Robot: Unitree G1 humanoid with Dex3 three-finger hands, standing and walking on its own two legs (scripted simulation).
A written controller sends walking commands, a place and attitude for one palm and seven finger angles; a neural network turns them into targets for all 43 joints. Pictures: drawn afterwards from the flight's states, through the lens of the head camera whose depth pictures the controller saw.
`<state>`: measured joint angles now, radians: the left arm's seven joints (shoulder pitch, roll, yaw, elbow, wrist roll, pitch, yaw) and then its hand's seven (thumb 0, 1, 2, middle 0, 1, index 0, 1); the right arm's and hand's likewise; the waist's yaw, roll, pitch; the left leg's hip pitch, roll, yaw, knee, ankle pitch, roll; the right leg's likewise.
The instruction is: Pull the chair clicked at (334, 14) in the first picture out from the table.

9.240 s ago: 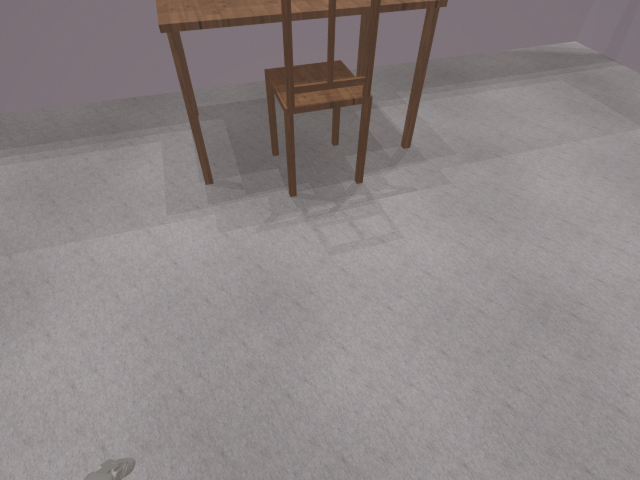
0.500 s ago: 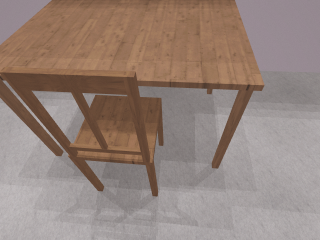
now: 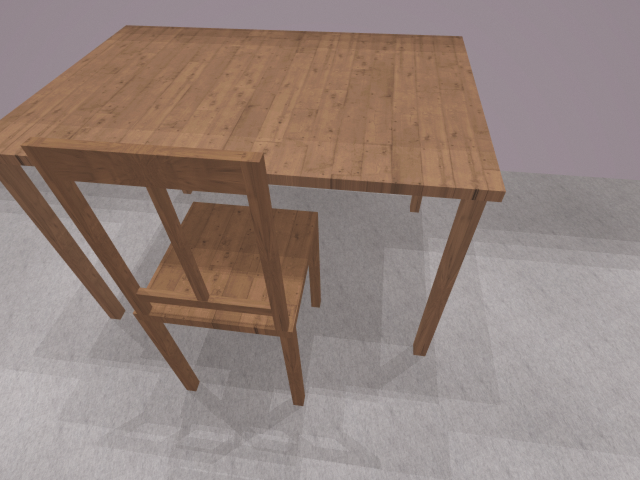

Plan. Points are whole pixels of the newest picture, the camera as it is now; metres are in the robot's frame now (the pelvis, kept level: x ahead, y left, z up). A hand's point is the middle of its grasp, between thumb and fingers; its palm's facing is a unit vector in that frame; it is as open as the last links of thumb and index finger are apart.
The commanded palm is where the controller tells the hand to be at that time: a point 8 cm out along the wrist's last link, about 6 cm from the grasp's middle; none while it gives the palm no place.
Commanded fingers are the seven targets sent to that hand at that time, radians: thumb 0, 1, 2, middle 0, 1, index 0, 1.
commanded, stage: come to a stop and stand still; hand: left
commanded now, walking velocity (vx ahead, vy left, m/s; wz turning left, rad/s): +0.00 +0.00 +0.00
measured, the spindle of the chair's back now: (182, 249) +0.51 +0.29 -0.06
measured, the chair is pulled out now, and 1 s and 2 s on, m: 0.00 0.00 0.00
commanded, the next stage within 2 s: look again from close up in 0.06 s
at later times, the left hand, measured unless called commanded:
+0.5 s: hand out of the picture +0.04 +0.23 -0.18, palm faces +0.03 -0.98 -0.21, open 7.3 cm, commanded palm none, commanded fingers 0.00 0.90 0.90 -0.20 -0.30 -0.20 -0.30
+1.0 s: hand out of the picture -0.03 +0.26 -0.18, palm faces -0.01 -0.98 -0.21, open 7.3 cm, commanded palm none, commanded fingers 0.00 0.90 0.90 -0.20 -0.30 -0.20 -0.30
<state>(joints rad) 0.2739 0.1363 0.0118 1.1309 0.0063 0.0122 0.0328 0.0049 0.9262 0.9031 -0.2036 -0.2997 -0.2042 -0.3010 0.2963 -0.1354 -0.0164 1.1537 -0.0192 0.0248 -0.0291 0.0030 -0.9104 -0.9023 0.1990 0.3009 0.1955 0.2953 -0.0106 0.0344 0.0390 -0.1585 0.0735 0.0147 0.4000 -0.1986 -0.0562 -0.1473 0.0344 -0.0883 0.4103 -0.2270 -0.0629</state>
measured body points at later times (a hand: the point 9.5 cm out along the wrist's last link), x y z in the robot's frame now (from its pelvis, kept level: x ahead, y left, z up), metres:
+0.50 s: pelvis +0.01 +0.05 -0.01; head +0.00 +0.06 +0.44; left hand +0.04 +0.28 -0.16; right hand +0.04 -0.19 -0.16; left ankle +0.01 +0.16 -0.74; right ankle +0.00 -0.07 -0.74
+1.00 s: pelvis -0.01 +0.08 +0.00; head -0.01 +0.08 +0.45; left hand -0.03 +0.31 -0.16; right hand -0.02 -0.15 -0.16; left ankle +0.01 +0.16 -0.74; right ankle +0.00 -0.07 -0.74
